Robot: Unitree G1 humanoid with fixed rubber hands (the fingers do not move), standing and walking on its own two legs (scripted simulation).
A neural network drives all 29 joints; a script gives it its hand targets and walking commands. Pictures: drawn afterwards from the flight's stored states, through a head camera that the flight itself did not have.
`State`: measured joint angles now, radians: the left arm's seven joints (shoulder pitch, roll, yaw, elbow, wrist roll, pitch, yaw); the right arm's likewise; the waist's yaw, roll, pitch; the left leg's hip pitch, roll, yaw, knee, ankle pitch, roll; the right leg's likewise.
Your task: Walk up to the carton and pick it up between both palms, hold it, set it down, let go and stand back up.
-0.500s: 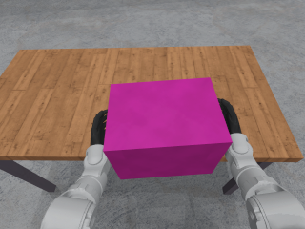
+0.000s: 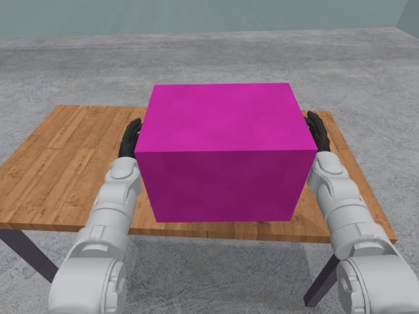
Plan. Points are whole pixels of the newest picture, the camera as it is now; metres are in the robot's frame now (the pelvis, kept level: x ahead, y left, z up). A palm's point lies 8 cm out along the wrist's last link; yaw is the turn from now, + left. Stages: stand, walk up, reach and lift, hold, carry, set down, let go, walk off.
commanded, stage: reach and lift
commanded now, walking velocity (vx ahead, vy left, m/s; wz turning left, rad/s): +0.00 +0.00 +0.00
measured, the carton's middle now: (222, 152) +0.42 -0.01 +0.12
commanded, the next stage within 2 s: hold in 1.14 s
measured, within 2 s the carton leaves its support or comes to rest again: neither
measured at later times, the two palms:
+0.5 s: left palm (126, 163) +0.38 +0.18 +0.14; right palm (318, 162) +0.37 -0.19 +0.13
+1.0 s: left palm (119, 159) +0.37 +0.19 +0.15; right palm (317, 156) +0.37 -0.18 +0.15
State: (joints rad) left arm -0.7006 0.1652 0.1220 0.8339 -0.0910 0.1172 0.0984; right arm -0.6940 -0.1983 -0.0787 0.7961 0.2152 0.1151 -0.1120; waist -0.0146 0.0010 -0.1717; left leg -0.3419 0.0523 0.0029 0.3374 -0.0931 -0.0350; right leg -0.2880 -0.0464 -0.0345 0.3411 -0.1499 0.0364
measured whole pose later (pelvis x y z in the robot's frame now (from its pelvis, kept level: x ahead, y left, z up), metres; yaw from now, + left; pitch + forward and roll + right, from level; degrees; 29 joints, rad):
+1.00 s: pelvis +0.02 +0.00 +0.00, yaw +1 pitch -3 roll -1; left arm -0.45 0.06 0.29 0.14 0.16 0.55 -0.05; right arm -0.51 -0.11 -0.07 0.41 0.19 0.31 -0.13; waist -0.07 -0.04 -0.02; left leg -0.11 0.06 -0.01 0.30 -0.12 -0.05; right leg -0.03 -0.04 -0.06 0.25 -0.16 0.03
